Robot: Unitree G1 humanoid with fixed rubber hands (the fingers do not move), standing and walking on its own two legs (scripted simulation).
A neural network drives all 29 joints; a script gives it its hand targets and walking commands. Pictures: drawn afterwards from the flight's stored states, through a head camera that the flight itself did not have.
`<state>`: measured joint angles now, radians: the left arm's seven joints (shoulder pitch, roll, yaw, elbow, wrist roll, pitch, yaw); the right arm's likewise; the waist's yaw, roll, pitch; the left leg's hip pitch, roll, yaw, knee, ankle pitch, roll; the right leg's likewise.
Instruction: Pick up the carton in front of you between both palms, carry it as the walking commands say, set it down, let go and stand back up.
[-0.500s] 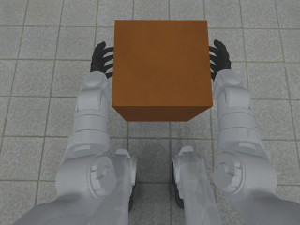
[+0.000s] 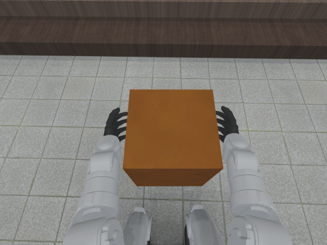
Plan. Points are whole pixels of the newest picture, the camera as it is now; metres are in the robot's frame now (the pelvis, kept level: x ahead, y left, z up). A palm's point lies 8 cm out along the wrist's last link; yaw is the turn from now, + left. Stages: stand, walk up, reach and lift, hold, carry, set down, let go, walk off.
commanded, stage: reach and lift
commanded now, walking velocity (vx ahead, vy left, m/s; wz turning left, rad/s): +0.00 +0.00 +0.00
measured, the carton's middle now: (170, 143) +0.40 -0.01 -0.09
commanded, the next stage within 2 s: hold in 1.60 s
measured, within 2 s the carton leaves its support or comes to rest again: neither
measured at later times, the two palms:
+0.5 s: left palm (85, 126) +0.35 +0.15 +0.12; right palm (254, 124) +0.35 -0.15 +0.12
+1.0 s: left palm (73, 121) +0.34 +0.15 +0.17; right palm (266, 120) +0.34 -0.15 +0.17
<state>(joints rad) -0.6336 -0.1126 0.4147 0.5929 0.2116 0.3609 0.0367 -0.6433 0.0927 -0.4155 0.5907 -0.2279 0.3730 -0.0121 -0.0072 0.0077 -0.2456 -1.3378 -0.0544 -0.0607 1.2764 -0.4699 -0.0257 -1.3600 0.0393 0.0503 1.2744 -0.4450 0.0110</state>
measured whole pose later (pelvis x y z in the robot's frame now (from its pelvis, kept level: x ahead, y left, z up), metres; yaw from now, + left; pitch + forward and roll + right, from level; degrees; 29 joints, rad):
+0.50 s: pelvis +0.05 +0.00 +0.12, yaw +0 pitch +7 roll +0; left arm -0.30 -0.16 0.30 0.43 0.22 0.46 0.01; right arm -0.30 0.15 -0.30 0.42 -0.23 0.47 -0.01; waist 0.00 0.00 -0.12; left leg -0.47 -0.03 -0.07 0.64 -0.30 -0.01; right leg -0.49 0.02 0.06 0.64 -0.28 0.00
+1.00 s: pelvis +0.04 +0.01 +0.13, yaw -1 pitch -5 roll +0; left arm -0.35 -0.18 0.34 0.38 0.30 0.61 -0.03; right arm -0.35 0.17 -0.34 0.37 -0.30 0.61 0.03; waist 0.00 0.00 0.03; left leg -0.15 -0.03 -0.07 0.46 -0.23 0.00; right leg -0.17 0.02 0.07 0.46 -0.20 0.01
